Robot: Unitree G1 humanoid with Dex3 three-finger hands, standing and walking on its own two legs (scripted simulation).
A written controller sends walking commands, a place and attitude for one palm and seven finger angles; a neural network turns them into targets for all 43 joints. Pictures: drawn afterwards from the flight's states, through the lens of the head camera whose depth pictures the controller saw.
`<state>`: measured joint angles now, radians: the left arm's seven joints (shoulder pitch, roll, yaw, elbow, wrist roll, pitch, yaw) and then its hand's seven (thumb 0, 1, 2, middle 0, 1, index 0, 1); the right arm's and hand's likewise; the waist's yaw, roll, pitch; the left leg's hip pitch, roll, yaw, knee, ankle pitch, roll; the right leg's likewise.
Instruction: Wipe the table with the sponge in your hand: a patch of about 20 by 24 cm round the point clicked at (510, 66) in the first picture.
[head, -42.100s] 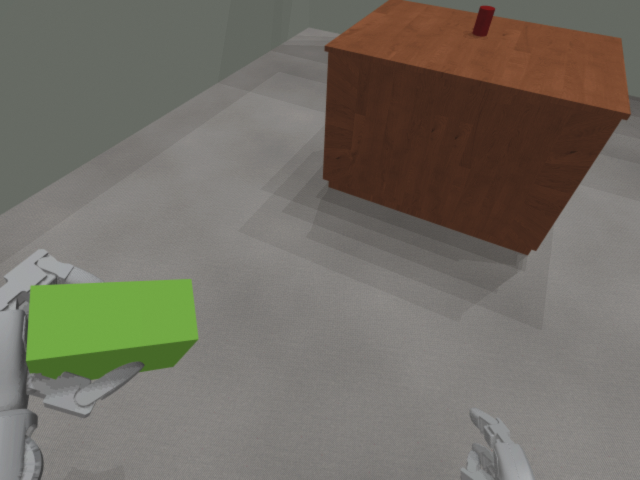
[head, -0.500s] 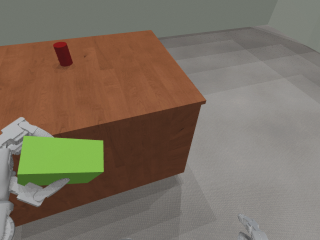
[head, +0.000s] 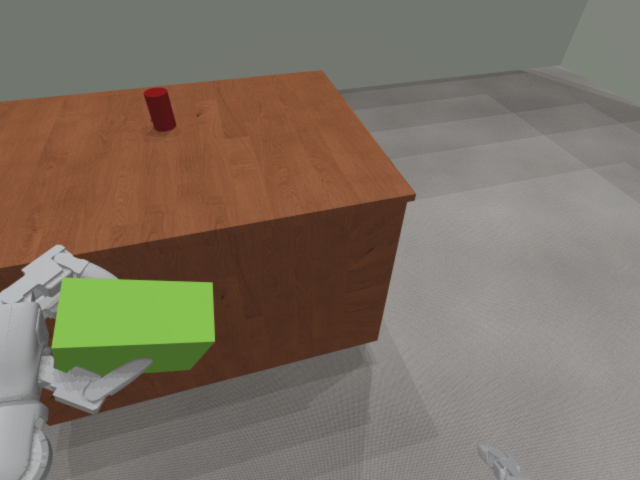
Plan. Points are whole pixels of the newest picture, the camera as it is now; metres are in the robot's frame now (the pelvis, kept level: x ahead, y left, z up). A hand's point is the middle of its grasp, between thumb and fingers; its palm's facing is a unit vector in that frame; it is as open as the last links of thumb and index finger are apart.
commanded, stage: stop stepping back and stand still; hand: left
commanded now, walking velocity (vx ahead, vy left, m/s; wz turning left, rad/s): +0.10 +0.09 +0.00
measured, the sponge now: (159, 330) +0.23 +0.19 +0.14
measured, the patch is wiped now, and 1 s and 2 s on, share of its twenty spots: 1.00 1.00 1.00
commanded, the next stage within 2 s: stand and wait in 0.16 s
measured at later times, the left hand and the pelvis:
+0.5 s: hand (98, 315) +0.22 +0.23 +0.17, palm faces +0.37 -0.85 -0.37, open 10.2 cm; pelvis +0.02 +0.00 +0.01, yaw +1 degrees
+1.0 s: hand (71, 296) +0.24 +0.27 +0.17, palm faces +0.38 -0.86 -0.35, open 10.2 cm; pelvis +0.03 +0.03 +0.02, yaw -1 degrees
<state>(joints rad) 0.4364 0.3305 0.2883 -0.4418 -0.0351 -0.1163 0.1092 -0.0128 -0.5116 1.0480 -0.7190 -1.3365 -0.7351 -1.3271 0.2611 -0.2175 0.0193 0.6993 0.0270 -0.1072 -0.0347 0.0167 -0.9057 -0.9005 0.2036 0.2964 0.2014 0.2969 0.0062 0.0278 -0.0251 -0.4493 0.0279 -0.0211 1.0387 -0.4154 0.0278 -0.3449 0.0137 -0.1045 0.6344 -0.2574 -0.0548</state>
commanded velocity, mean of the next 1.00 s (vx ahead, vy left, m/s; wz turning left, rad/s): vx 0.01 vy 0.01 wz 0.00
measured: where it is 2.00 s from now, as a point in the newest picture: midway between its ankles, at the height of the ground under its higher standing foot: outside the picture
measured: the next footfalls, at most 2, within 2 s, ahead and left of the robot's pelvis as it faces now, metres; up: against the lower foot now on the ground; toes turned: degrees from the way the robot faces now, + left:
none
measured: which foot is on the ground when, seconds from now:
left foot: down 0.00-1.00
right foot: down 0.00-1.00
